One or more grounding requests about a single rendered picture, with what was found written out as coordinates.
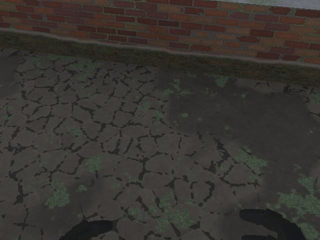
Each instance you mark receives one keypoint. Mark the left robot hand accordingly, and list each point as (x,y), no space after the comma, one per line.
(86,230)

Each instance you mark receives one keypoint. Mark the right robot hand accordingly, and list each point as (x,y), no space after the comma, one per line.
(273,221)

